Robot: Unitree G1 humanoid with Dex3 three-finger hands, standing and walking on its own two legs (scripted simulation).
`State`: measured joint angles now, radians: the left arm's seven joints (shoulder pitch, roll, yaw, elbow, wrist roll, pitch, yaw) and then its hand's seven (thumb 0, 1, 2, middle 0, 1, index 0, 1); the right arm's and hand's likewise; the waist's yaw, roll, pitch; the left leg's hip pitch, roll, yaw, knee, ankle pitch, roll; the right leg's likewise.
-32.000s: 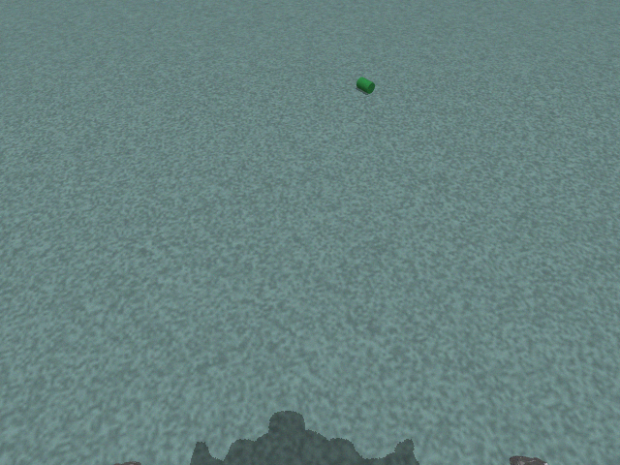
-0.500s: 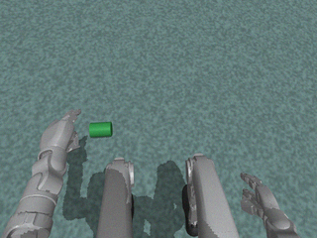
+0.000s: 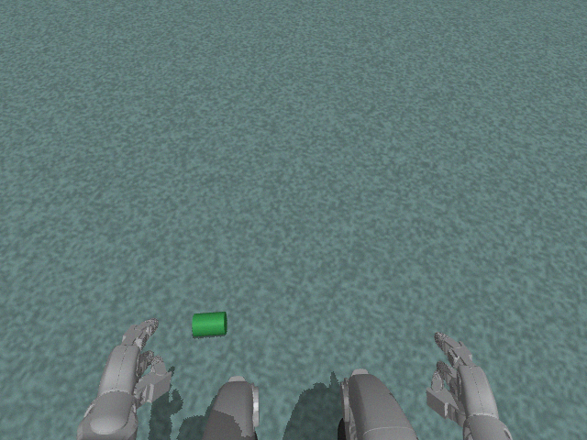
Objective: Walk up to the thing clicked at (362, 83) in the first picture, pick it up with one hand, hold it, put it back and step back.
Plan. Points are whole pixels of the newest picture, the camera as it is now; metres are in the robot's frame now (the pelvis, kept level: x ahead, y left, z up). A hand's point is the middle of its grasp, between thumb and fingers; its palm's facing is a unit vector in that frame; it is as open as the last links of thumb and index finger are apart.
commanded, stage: home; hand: left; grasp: from above
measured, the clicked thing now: (210, 324) +0.46 +0.24 -0.62
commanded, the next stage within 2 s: none
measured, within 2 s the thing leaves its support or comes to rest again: neither
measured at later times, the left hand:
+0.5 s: hand (149, 384) +0.19 +0.18 +0.01, palm faces +0.08 -0.98 -0.19, open 7.4 cm
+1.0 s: hand (147, 381) +0.20 +0.18 +0.01, palm faces +0.06 -0.98 -0.20, open 7.4 cm
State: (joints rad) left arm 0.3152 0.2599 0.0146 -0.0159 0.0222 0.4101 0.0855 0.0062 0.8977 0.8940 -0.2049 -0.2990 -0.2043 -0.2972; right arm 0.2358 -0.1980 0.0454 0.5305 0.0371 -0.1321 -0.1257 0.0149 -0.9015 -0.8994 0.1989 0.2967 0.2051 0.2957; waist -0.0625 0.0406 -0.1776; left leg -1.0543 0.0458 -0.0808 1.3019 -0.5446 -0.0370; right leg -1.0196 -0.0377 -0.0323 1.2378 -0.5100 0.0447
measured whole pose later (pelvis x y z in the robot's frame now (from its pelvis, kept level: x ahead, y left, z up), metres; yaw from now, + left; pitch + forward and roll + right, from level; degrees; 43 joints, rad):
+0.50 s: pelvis +0.03 +0.00 +0.05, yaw +1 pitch +10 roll -3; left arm 0.50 0.22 0.04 -0.15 -0.06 0.48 0.01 0.01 0.90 0.89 -0.20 -0.30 -0.20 -0.30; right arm 0.27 -0.22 0.03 0.52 0.01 -0.26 -0.19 0.02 -0.90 -0.90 0.20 0.30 0.20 0.30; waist -0.03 0.04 -0.17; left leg -0.71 0.05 -0.07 1.03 -0.49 -0.03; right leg -0.67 -0.04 -0.05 0.96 -0.46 0.04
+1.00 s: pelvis +0.03 +0.00 +0.06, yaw +1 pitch +9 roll -3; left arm 0.49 0.22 0.04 -0.14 -0.05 0.47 0.02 0.01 0.90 0.89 -0.20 -0.30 -0.20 -0.29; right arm 0.29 -0.21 0.03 0.56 0.00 -0.25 -0.19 0.02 -0.90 -0.90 0.20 0.30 0.21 0.30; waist -0.04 0.04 -0.16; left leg -0.69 0.05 -0.06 1.02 -0.49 -0.03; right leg -0.66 -0.04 -0.04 0.94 -0.45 0.05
